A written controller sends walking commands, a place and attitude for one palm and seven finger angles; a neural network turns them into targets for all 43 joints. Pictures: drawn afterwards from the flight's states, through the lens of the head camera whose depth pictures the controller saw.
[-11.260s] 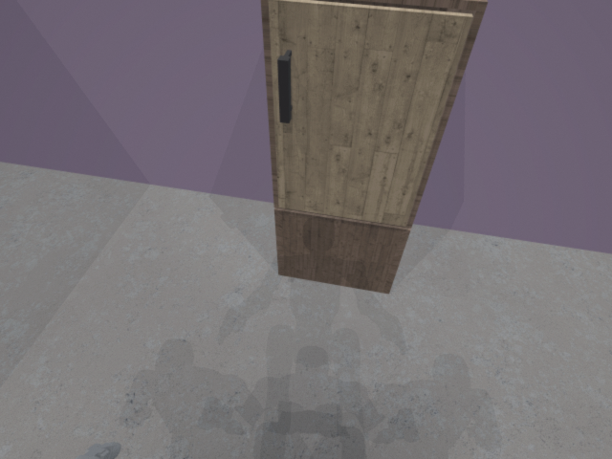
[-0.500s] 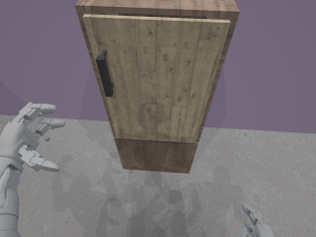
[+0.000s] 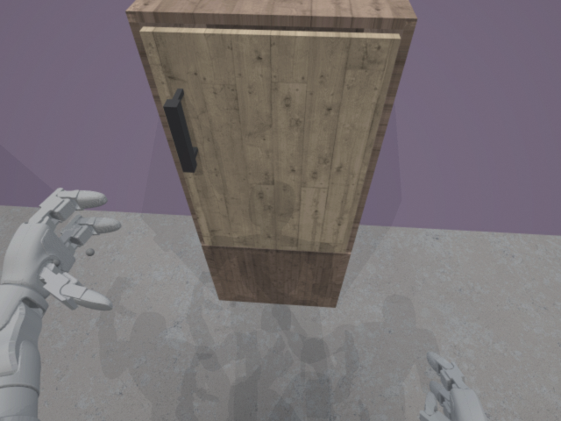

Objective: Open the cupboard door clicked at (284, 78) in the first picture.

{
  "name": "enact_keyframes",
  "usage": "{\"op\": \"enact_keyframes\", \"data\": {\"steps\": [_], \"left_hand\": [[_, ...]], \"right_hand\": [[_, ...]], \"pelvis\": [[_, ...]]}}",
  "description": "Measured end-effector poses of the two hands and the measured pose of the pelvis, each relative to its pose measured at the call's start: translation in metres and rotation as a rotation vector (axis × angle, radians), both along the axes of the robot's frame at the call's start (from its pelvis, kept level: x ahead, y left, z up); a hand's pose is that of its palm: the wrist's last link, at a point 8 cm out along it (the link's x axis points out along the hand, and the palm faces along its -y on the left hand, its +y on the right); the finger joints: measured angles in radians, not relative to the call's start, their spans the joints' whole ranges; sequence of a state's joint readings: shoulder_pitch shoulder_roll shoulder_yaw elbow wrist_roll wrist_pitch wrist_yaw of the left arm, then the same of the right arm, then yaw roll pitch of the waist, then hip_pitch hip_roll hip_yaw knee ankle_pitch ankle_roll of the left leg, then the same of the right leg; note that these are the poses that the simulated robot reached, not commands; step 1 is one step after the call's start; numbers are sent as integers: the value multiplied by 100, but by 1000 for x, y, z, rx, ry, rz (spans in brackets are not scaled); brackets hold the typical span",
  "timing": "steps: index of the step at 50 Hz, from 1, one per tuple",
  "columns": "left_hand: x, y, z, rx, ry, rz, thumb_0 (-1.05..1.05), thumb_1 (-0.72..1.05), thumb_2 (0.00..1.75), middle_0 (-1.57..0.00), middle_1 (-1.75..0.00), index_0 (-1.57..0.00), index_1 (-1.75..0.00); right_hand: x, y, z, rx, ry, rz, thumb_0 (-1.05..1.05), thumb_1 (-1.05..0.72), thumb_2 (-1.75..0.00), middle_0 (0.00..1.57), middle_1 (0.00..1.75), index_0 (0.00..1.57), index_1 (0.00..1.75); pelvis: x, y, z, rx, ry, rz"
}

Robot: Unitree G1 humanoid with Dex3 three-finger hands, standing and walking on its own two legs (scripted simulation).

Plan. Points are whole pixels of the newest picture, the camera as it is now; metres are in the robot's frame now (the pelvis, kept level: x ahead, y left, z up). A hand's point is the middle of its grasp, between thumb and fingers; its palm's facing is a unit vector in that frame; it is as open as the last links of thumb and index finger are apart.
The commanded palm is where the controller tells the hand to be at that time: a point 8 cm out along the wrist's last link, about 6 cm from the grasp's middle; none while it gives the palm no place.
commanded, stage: move the hooked fingers beside the handle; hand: left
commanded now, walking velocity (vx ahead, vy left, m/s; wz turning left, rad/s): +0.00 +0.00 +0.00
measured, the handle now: (184, 131) +0.58 +0.23 +0.08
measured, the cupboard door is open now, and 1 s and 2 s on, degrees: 0 0 0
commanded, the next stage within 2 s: none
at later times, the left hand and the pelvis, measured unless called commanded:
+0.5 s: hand (119, 204) +0.38 +0.27 +0.10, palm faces +0.01 -1.00 -0.01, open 14.0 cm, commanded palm +0.36 +0.32 +0.10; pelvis +0.00 +0.00 -0.01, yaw -1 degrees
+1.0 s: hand (128, 170) +0.45 +0.29 +0.10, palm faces -0.01 -1.00 +0.00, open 14.0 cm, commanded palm +0.44 +0.33 +0.09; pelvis +0.00 +0.01 -0.01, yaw -2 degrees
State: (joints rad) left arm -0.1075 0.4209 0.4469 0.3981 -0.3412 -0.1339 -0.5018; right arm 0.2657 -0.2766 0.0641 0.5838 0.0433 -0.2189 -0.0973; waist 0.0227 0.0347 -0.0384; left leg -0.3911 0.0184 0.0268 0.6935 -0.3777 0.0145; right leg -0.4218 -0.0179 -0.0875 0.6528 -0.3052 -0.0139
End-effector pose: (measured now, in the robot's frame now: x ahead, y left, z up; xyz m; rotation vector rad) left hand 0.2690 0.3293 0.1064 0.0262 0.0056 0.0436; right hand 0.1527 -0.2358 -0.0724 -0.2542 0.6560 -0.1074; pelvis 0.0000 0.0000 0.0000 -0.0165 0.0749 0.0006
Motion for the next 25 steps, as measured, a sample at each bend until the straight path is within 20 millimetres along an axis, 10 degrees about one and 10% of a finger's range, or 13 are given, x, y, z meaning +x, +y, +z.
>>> {"op": "enact_keyframes", "data": {"steps": [25], "left_hand": [[88, -2, -5, -17, 16, -33, -1, -50, 30, -30, -120, -30, -120]], "right_hand": [[-65, -26, -21, -51, 230, -105, 2, -90, -90, 20, 30, 21, 30]], "pelvis": [[-2, 1, -6, 0, 77, -15]]}}
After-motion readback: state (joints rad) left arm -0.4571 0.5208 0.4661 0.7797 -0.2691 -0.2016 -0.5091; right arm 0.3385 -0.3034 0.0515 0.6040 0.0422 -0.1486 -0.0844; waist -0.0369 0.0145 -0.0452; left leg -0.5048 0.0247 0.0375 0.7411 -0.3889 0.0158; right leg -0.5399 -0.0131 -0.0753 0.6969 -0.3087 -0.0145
